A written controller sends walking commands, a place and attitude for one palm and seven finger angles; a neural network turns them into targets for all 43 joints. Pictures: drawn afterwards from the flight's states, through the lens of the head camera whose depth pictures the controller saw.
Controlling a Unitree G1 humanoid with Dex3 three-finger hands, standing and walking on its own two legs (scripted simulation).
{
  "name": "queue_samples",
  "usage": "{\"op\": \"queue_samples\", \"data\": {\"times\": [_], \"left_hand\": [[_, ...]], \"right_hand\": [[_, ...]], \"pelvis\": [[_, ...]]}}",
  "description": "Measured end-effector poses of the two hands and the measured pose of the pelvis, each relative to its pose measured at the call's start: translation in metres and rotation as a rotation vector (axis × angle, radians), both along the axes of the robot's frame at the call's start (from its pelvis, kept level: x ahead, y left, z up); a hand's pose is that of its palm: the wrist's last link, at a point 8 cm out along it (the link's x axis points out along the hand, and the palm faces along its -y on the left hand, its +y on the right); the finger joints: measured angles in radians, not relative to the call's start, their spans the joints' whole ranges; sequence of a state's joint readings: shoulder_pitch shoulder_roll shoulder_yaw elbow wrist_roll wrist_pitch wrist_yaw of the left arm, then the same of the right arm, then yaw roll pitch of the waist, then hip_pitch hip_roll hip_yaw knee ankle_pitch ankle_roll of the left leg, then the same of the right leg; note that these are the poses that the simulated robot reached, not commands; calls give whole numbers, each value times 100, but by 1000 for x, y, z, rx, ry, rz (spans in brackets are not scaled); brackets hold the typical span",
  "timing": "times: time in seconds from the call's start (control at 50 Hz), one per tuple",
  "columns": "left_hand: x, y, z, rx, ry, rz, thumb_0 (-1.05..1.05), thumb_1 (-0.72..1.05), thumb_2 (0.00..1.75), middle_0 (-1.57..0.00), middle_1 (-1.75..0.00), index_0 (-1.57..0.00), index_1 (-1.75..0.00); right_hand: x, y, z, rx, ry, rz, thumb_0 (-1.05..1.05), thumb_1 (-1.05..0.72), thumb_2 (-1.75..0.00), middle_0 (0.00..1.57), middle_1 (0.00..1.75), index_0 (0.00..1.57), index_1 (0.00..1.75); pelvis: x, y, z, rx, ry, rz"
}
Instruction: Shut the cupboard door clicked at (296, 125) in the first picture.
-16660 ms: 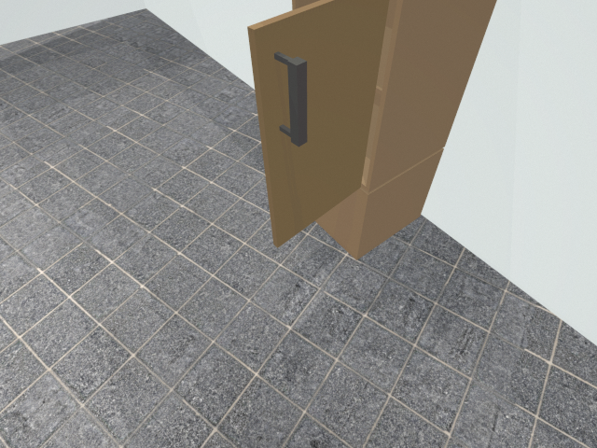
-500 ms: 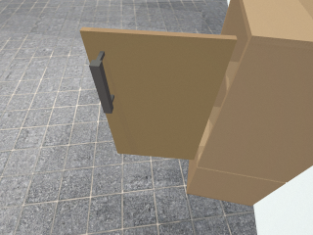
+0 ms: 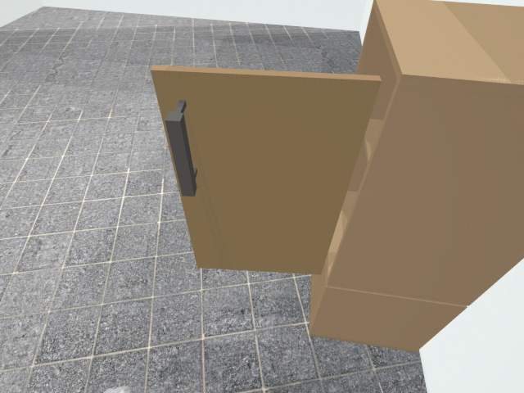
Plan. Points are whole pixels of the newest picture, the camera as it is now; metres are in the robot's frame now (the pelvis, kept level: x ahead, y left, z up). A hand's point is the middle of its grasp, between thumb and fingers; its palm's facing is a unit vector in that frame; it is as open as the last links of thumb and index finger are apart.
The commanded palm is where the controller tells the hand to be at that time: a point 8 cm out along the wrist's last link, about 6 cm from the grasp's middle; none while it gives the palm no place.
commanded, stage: come to a stop and stand still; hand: left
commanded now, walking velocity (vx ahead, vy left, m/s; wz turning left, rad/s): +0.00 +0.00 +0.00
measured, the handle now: (185, 150) +0.49 +0.16 +0.12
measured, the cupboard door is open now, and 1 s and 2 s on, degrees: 96 96 96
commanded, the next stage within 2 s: look again from close up in 0.44 s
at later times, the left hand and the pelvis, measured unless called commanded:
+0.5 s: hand out of the picture -0.01 +0.22 -0.17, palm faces -0.01 -0.97 -0.25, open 7.3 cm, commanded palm none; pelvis -0.01 +0.02 +0.01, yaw +0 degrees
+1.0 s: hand out of the picture +0.05 +0.22 -0.16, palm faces -0.02 -0.97 -0.25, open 7.3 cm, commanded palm none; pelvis +0.00 +0.01 +0.01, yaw +0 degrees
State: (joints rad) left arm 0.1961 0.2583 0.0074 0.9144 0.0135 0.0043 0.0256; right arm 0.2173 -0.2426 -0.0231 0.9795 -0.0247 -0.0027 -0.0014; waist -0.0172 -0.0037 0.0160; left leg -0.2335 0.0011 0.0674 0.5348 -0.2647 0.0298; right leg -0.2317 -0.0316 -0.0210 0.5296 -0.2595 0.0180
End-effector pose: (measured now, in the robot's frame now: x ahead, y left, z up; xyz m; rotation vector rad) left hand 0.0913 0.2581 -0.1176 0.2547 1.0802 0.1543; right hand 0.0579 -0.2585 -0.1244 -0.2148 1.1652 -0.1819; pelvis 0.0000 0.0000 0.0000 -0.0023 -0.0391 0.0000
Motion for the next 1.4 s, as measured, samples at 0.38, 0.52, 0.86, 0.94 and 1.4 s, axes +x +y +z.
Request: {"op": "queue_samples", "data": {"times": [0.38, 0.52, 0.86, 0.94, 1.4], "left_hand": [[-96, 11, -17, -31, 242, 54, 1, 91, 90, -20, -30, -20, -30], [-101, 12, -17, -31, 265, 63, 1, 91, 90, -20, -30, -20, -30], [-59, 9, -13, -27, 202, 41, 1, 91, 90, -20, -30, -20, -30], [-50, 8, -12, -27, 187, 35, 1, 91, 90, -20, -30, -20, -30], [87, 4, 140, -72, -947, 44, 1, 91, 90, -25, -36, -26, -36]], "right_hand": [[-32, 19, -2, 15, 106, 8, 1, -90, -90, 20, 30, 20, 30], [-30, 21, -2, 19, 117, 6, 0, -90, -90, 20, 30, 20, 30], [-14, 16, 0, 14, 115, 2, 0, -91, -90, 20, 29, 20, 30], [-11, 15, 0, 14, 116, 1, 0, -91, -90, 20, 29, 20, 30], [71, 15, 25, 23, -463, 93, 1, -90, -90, 20, 30, 20, 30]], "pelvis": [[-15, 15, 5, 2, 8, 0], [-14, 16, 6, 3, 11, 2], [-2, 13, 8, 5, 11, 1], [1, 12, 9, 5, 10, 2], [2, -3, -14, 4, 61, 51]]}}
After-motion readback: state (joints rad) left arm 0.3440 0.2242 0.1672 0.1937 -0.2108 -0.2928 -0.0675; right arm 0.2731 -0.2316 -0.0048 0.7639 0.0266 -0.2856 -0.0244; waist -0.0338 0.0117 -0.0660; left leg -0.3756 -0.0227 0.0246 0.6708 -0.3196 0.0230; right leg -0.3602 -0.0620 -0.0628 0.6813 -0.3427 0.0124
